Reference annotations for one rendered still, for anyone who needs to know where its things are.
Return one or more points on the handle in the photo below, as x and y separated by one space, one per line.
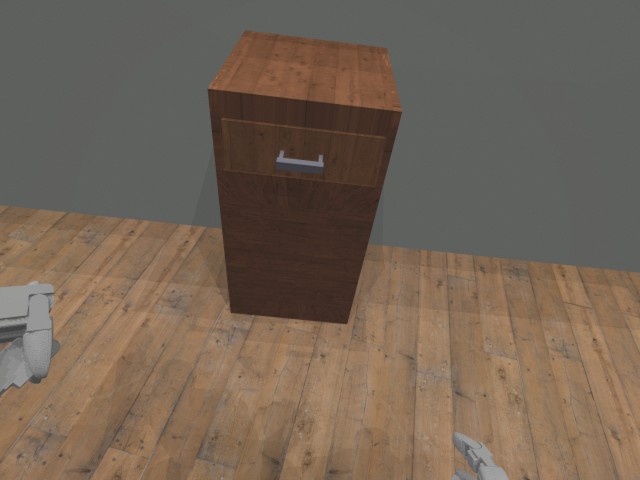
299 165

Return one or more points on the right robot hand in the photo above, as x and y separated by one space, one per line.
479 459

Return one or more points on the left robot hand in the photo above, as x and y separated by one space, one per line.
25 321

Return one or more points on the cabinet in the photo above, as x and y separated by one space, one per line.
294 247

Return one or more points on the drawer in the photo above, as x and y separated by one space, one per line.
254 147

